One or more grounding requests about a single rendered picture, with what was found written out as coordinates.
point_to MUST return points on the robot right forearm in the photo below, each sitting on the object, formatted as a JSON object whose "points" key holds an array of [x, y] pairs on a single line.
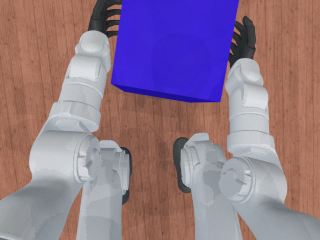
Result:
{"points": [[249, 114]]}

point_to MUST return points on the carton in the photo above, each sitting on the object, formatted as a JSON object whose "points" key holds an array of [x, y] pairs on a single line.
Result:
{"points": [[174, 49]]}

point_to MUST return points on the robot left thigh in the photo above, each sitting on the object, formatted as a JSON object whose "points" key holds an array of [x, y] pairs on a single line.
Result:
{"points": [[100, 216]]}

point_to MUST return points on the robot thigh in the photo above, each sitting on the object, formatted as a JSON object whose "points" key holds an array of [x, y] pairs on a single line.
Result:
{"points": [[100, 216], [214, 215]]}

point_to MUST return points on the robot left upper arm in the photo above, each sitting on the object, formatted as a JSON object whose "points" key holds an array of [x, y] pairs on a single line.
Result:
{"points": [[61, 162]]}

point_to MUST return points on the robot left forearm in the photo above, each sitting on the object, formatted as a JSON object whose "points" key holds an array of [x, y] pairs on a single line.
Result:
{"points": [[83, 87]]}

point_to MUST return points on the robot right upper arm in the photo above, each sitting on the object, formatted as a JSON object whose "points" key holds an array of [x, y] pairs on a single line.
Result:
{"points": [[257, 190]]}

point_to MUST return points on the robot right thigh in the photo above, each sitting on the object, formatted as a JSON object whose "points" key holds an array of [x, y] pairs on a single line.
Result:
{"points": [[214, 215]]}

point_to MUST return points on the robot left hand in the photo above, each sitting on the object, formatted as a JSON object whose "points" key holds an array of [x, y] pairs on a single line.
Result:
{"points": [[98, 20]]}

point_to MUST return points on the robot right hand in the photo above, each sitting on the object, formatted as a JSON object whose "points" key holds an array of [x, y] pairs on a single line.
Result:
{"points": [[245, 47]]}

